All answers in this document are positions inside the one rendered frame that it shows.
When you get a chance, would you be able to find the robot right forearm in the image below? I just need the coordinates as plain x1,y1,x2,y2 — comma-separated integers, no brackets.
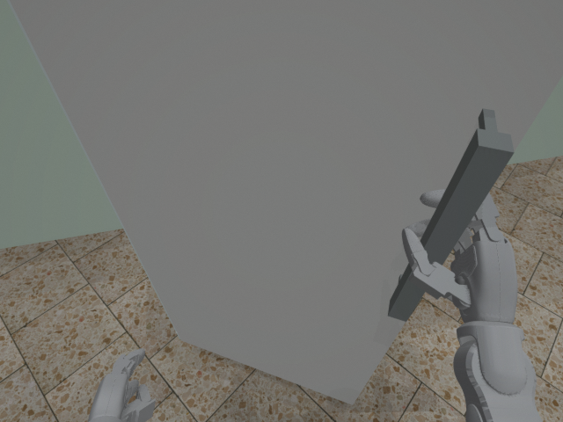
453,321,543,422

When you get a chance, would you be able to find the right robot hand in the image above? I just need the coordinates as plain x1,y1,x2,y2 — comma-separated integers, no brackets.
402,189,518,324

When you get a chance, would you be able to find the fridge door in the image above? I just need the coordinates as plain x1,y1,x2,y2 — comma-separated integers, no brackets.
10,0,563,405

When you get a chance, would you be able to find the handle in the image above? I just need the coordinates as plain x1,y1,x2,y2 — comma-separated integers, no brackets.
388,108,515,322

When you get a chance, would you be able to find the left robot hand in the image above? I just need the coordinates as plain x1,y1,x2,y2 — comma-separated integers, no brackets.
88,348,156,422

